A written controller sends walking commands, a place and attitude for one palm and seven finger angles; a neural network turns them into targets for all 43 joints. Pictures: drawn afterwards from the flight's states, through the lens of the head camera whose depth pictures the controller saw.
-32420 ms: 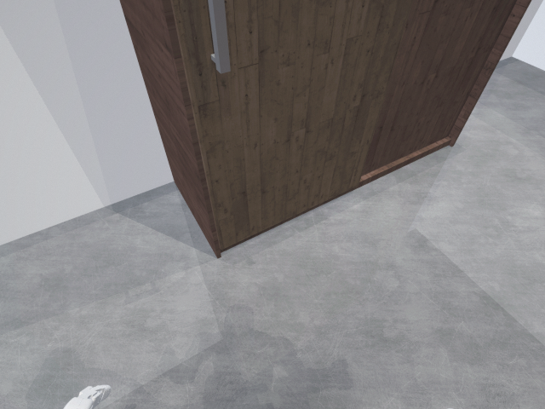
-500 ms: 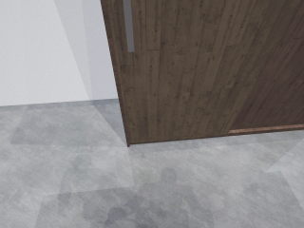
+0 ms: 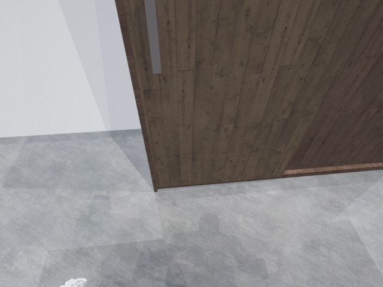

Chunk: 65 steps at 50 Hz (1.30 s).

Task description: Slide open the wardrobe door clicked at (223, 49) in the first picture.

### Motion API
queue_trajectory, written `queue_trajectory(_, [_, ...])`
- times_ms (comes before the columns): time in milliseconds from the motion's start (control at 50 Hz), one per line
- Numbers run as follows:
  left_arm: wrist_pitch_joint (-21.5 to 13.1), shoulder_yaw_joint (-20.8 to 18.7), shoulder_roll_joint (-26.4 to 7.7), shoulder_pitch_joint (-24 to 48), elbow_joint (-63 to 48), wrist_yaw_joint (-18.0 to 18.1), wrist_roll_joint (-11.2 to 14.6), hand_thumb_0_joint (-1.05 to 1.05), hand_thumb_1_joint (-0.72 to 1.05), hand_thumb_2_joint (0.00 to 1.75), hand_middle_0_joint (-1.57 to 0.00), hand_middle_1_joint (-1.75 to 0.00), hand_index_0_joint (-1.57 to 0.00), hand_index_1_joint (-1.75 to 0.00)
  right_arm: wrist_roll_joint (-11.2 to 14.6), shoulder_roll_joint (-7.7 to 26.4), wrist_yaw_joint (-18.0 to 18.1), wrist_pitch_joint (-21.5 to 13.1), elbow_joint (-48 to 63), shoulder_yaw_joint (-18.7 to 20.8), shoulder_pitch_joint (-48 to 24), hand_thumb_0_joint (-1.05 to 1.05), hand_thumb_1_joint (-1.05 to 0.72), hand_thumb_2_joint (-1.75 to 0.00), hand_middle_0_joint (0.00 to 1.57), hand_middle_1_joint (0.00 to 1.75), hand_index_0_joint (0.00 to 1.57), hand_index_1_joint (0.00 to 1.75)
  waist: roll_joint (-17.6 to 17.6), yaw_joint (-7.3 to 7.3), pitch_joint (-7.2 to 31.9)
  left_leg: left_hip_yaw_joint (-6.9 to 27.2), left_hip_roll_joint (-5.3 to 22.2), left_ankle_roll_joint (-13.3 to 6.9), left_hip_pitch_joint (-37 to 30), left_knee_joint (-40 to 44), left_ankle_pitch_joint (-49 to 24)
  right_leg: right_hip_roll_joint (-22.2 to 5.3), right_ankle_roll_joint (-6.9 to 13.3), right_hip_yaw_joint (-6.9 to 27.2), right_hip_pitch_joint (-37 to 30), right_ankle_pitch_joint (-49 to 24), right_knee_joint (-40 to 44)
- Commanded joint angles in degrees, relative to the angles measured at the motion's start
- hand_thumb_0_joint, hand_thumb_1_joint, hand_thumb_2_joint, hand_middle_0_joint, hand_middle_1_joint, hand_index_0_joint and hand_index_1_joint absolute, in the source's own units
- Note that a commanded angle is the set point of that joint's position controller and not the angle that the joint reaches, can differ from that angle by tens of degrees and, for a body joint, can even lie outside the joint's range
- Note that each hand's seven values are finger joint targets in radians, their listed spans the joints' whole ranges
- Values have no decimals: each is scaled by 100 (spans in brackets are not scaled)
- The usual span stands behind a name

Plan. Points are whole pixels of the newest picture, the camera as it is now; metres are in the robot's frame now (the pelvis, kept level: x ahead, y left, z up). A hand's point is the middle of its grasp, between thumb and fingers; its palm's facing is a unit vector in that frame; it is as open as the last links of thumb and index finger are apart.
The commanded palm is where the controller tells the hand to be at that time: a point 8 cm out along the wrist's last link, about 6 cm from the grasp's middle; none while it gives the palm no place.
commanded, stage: turn to face it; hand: left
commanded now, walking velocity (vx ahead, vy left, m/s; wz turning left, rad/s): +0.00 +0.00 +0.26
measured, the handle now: (152, 26) +0.73 +0.15 +0.20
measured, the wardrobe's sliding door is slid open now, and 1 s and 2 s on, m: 0.00 0.00 0.00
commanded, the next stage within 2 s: take the last steps up to it in 0.32 s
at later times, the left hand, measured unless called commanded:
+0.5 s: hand out of the picture -0.02 +0.18 -0.18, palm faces +0.09 -0.97 -0.20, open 7.4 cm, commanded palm none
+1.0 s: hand out of the picture +0.11 +0.17 -0.18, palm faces +0.06 -0.98 -0.19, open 7.4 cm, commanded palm none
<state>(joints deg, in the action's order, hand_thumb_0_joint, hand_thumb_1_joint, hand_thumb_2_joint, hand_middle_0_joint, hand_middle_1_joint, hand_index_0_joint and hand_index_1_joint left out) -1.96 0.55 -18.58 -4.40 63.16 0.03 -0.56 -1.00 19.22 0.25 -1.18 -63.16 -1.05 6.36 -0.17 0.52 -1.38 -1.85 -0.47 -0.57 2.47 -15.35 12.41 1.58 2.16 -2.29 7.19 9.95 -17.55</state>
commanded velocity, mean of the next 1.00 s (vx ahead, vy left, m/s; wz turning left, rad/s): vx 0.18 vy -0.05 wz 0.11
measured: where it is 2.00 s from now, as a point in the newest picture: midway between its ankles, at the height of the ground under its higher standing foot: outside the picture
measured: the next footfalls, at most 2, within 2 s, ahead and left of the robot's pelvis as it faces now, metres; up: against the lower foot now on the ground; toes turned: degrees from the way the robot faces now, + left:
right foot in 1.04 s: +0.19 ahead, -0.14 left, +0.00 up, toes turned -2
left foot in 1.44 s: +0.23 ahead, +0.06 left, +0.00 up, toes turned +13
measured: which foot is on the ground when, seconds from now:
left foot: down 0.00-1.00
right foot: down 0.00-0.70, up 0.72-1.00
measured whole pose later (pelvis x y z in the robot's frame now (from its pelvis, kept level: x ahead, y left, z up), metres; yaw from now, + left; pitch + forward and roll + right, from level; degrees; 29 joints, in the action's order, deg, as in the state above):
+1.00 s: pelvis +0.06 -0.02 -0.01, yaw +4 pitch -1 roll +0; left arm -0.5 -3.1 -10.3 -9.4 61.0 -0.8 -1.1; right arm -2.3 5.9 2.6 -2.0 -66.8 1.0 29.1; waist 0.7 2.5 -5.1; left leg 1.2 1.7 1.1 0.3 -21.4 20.0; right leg -2.9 1.2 -4.6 24.2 18.3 -39.5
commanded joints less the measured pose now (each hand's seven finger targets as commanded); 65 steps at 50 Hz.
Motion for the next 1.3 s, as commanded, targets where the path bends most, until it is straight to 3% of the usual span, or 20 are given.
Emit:
queue_trajectory(0, [-47,-200,-843,-60,-235,75,21,0,90,90,-20,-30,-20,-30,0,751,77,-54,238,121,16,0,-90,-90,20,30,20,30,27,-57,578,643,862,34,134,-48,-1816,-1090,-32,763,-460,-1958,-66])
queue_trajectory(380, [120,-253,-165,-832,-232,171,8,0,90,90,-20,-30,-20,-30,13,-133,138,135,108,154,853,0,-90,-90,20,30,20,30,-173,-69,61,746,597,1,916,-671,-924,-1187,19,615,-102,-665,-239])
queue_trajectory(500, [150,-280,39,-1174,-43,92,-64,0,90,90,-20,-30,-20,-30,-105,-487,128,135,-61,125,1281,0,-90,-90,20,30,20,30,-507,-93,-393,511,205,-84,1419,-799,1106,-1157,88,982,225,2575,532])
queue_trajectory(580, [143,-336,102,-1307,-1,55,-79,0,90,90,-20,-30,-20,-30,-123,-664,142,79,-149,157,1708,0,-90,-90,20,30,20,30,-288,32,-669,395,254,-199,1353,-1090,1304,-1223,296,979,768,3091,477])
queue_trajectory(640, [96,-327,347,-1296,-49,-11,-74,0,90,90,-20,-30,-20,-30,-130,-568,172,-27,-200,189,2003,0,-90,-90,20,30,20,30,567,103,-910,1200,742,-443,1269,-329,1582,-701,166,311,1106,2252,-567])
queue_trajectory(680, [57,-281,570,-979,-214,-48,-124,0,90,90,-20,-30,-20,-30,-128,-189,246,-79,-277,294,2448,0,-90,-90,20,30,20,30,1491,298,-1053,2814,1715,-1017,669,563,1724,-154,-23,-394,2072,1626,-2229])
queue_trajectory(700, [42,-286,555,-779,-330,-52,-161,0,90,90,-20,-30,-20,-30,-138,-168,289,-98,-288,317,2669,0,-90,-90,20,30,20,30,1431,407,-1131,3058,1927,-1245,211,624,856,-171,1,-208,2751,1969,-3042])
queue_trajectory(720, [14,-316,527,-685,-391,-56,-163,0,90,90,-20,-30,-20,-30,-140,-209,319,-141,-299,302,2833,0,-90,-90,20,30,20,30,1324,431,-1012,3013,1988,-1353,-112,461,-147,-316,18,6,3097,2007,-3589])
queue_trajectory(780, [-43,-345,576,-675,-391,-101,-88,0,90,90,-20,-30,-20,-30,-116,-316,354,-240,-241,280,2711,0,-90,-90,20,30,20,30,798,245,-601,2027,1716,-1199,-469,69,-2119,-512,-85,66,3007,1566,-3873])
queue_trajectory(860, [41,-337,734,-534,-468,-126,-51,0,90,90,-20,-30,-20,-30,-123,-363,343,-251,-174,333,2557,0,-90,-90,20,30,20,30,847,144,-639,1267,1411,-931,18,129,-1831,-519,-174,-144,2350,1154,-2997])
queue_trajectory(940, [68,-390,821,-531,-452,-130,-53,0,90,90,-20,-30,-20,-30,-140,-328,315,-174,-166,382,2432,0,-90,-90,20,30,20,30,896,33,-741,1126,1448,-802,780,85,-1268,-364,-111,-356,1256,683,-2031])
queue_trajectory(980, [7,-473,605,-1260,-204,-117,-74,0,90,90,-20,-30,-20,-30,-100,-366,290,-165,-167,391,2391,0,-90,-90,20,30,20,30,512,-302,-360,812,1222,-559,1172,-780,-1292,-248,-77,-443,-107,118,-1213])
queue_trajectory(1000, [-59,-549,346,-1923,5,-92,-90,0,90,90,-20,-30,-20,-30,-60,-440,242,-181,-164,385,2406,0,-90,-90,20,30,20,30,24,-598,12,542,908,-380,1588,-1652,-961,-453,-10,-181,-1115,73,-949])
queue_trajectory(1020, [-113,-667,-121,-2586,193,-21,-129,0,90,90,-20,-30,-20,-30,-1,-781,159,-227,-81,331,2447,0,-90,-90,20,30,20,30,-1275,-848,469,-4,379,-187,2554,-3125,560,-1696,344,1161,-2052,691,-452])
queue_trajectory(1040, [-105,-686,-442,-2893,238,20,-69,0,90,90,-20,-30,-20,-30,24,-846,163,-198,115,294,2179,0,-90,-90,20,30,20,30,-2054,-856,572,-35,82,-153,3065,-4660,2171,-2673,773,2974,-1737,726,374])
queue_trajectory(1060, [-67,-635,-269,-2547,139,57,-29,0,90,90,-20,-30,-20,-30,6,-683,138,-143,183,367,1950,0,-90,-90,20,30,20,30,-1281,-724,-2,201,372,-203,3277,-5301,1947,-2645,948,2732,-1222,945,572])
queue_trajectory(1100, [-56,-543,86,-1588,-109,64,-63,0,90,90,-20,-30,-20,-30,-44,-826,79,-72,89,416,1762,0,-90,-90,20,30,20,30,-1112,-323,-644,231,694,-188,3020,-5495,1126,-2194,892,2101,325,2009,839])
queue_trajectory(1160, [-134,-426,458,-1166,-295,121,-124,0,90,90,-20,-30,-20,-30,-103,-1084,31,51,-3,395,1980,0,-90,-90,20,30,20,30,-349,123,-597,54,808,-7,2292,-5002,654,-1799,754,940,1270,1219,977])
queue_trajectory(1220, [-174,-405,449,-1305,-231,118,-127,0,90,90,-20,-30,-20,-30,-91,-1088,8,90,156,384,1707,0,-90,-90,20,30,20,30,-505,129,-570,-104,808,123,2140,-4057,504,-1653,809,648,1289,864,1028])
queue_trajectory(1280, [-207,-426,358,-1682,-84,101,-130,0,90,90,-20,-30,-20,-30,-75,-1040,-22,-24,375,357,1139,0,-90,-90,20,30,20,30,-210,-108,-432,-190,730,152,2164,-2941,567,-1726,942,822,631,492,811])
